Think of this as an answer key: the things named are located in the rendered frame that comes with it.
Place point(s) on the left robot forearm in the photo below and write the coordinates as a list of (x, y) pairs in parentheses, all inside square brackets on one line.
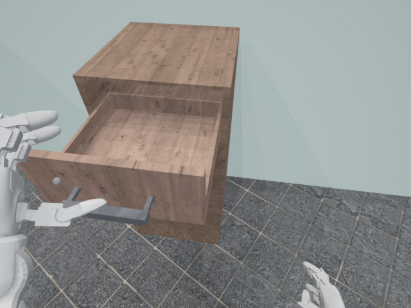
[(16, 268)]

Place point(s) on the cabinet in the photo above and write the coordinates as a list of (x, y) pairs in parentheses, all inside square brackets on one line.
[(178, 61)]

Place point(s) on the right robot hand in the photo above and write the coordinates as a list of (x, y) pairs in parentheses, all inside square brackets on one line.
[(327, 296)]

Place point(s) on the handle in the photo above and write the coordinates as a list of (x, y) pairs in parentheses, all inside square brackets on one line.
[(112, 213)]

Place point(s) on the left robot hand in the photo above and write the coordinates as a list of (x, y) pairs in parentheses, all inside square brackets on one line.
[(17, 135)]

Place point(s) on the drawer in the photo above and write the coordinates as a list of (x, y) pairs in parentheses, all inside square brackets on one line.
[(133, 146)]

